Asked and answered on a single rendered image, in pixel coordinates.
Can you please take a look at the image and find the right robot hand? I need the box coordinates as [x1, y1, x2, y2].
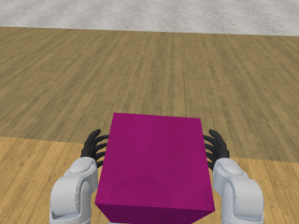
[203, 129, 230, 172]

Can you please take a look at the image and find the left robot hand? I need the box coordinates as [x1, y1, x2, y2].
[80, 129, 109, 169]

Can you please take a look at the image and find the right robot forearm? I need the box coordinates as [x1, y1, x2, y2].
[212, 158, 264, 224]

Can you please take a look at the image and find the carton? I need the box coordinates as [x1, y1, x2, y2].
[94, 112, 216, 224]

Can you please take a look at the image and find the left robot forearm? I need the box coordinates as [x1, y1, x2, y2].
[49, 157, 99, 224]

